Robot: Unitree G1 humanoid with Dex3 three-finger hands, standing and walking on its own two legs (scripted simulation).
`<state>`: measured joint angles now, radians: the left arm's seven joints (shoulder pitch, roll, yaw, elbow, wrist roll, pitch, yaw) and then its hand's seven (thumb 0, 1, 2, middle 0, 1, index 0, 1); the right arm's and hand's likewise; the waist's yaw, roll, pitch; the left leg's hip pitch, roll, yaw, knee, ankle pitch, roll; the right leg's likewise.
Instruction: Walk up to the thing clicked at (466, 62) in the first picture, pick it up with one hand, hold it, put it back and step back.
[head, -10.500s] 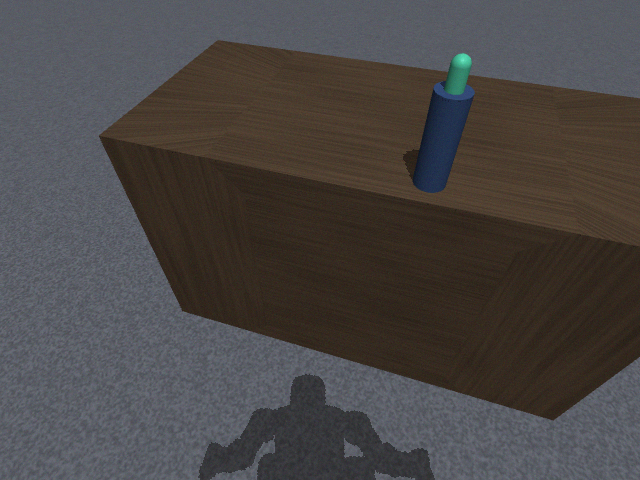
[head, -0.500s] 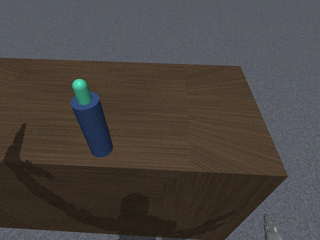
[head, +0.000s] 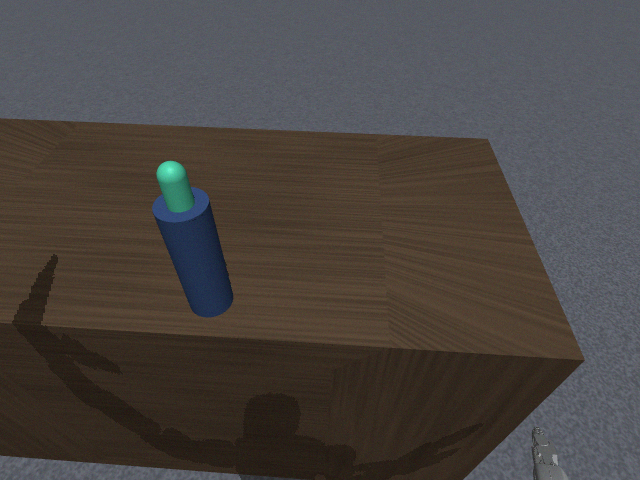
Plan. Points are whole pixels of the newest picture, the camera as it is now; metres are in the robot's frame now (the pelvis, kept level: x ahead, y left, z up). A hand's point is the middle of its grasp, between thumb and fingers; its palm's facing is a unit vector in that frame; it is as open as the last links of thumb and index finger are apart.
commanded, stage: go down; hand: left
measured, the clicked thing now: (193, 243) +0.40 +0.20 +0.10
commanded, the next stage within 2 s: approach in 0.82 s
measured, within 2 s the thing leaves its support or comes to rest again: neither
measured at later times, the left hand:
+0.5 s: hand out of the picture +0.28 +0.38 +0.17, palm faces +0.21 -0.98 -0.03, open 17.7 cm
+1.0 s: hand out of the picture +0.29 +0.39 +0.17, palm faces +0.24 -0.97 -0.01, open 17.6 cm
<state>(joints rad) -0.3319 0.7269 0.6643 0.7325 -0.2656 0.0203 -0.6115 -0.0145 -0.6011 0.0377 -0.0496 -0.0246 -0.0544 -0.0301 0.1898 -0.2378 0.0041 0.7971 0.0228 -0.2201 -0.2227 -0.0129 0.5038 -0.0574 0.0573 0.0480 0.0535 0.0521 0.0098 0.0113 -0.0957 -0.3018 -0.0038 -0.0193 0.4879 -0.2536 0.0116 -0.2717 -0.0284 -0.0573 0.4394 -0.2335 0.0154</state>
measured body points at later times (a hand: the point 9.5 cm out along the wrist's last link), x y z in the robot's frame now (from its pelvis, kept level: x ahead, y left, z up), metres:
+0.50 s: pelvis -0.01 +0.00 +0.00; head -0.02 +0.00 +0.45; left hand +0.26 +0.44 +0.17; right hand +0.14 -0.27 -0.08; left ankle +0.00 +0.11 -0.74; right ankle -0.01 -0.13 -0.74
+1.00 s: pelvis -0.01 +0.00 +0.00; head -0.01 +0.00 +0.45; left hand +0.27 +0.44 +0.17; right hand +0.14 -0.27 -0.09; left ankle +0.00 +0.11 -0.74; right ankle -0.01 -0.13 -0.74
